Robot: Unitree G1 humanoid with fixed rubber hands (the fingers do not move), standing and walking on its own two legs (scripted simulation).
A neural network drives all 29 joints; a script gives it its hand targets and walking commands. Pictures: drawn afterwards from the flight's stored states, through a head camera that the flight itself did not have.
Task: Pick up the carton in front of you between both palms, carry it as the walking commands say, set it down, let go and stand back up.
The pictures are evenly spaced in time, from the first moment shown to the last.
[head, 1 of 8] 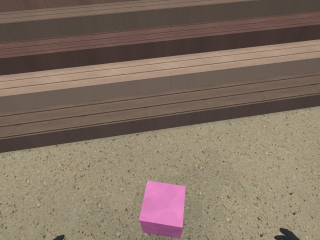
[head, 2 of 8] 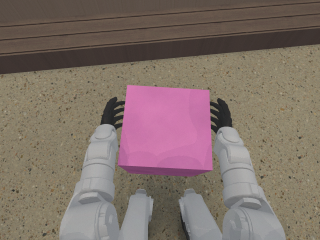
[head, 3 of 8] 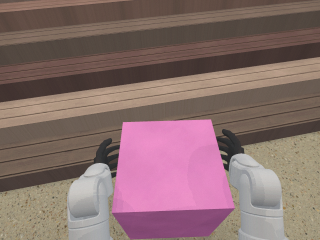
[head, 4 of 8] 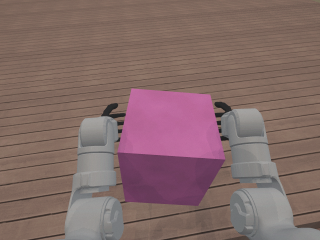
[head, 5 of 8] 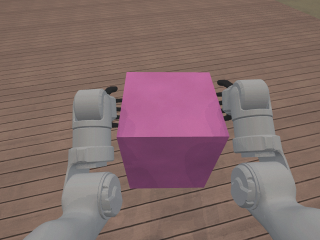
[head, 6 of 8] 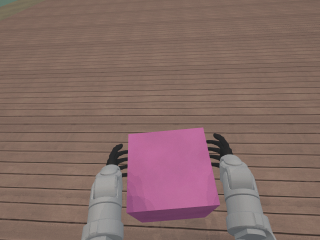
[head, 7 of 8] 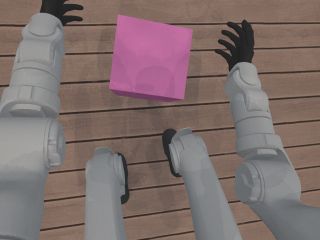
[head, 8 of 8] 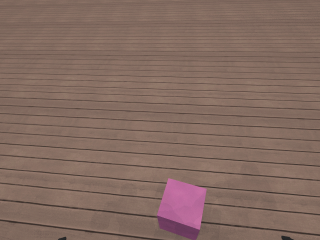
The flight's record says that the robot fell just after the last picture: no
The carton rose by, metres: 1.69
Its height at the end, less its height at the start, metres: +0.93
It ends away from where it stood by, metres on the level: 3.73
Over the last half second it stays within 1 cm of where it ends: yes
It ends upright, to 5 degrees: yes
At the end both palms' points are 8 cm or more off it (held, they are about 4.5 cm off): yes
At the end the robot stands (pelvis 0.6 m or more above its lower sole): yes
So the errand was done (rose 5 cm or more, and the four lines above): yes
